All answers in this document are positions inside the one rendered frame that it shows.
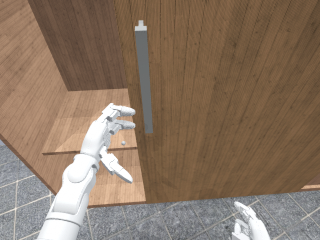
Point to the wardrobe door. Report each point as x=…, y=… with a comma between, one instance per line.
x=314, y=181
x=235, y=96

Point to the handle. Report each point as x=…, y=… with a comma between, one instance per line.
x=144, y=74

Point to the robot right hand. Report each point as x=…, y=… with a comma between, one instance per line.
x=255, y=230

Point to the left robot forearm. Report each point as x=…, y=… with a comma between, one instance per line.
x=68, y=209

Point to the robot left hand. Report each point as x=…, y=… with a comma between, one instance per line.
x=99, y=133

